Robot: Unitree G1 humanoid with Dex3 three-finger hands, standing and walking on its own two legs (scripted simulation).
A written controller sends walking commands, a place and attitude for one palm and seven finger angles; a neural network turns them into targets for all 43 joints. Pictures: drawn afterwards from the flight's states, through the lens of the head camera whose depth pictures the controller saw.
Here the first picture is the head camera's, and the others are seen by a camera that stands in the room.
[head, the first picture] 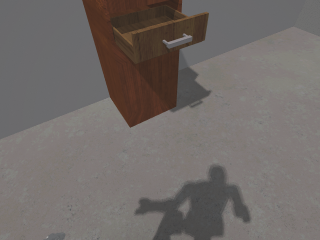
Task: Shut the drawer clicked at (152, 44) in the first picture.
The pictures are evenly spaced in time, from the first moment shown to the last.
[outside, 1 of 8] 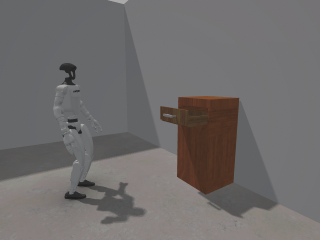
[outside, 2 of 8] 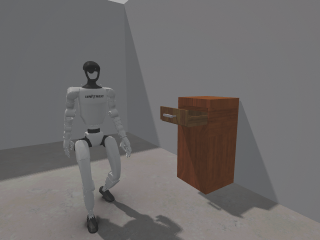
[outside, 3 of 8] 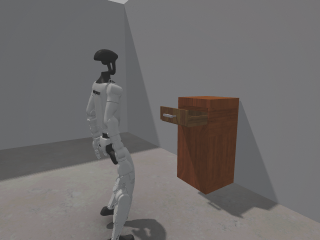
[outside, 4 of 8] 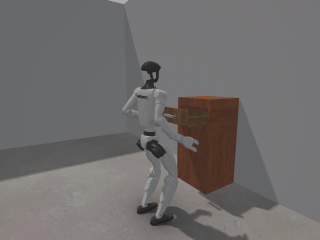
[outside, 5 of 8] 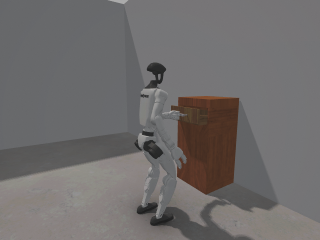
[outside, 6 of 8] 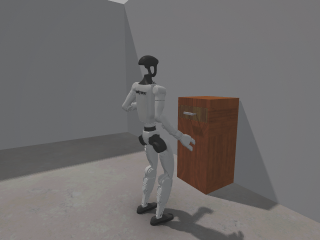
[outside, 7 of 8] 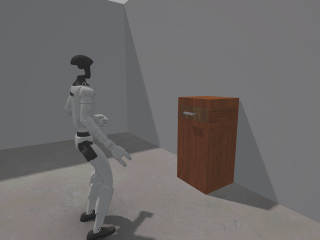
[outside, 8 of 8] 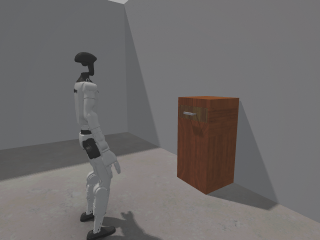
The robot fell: no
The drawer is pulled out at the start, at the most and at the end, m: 0.26 0.26 0.00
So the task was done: yes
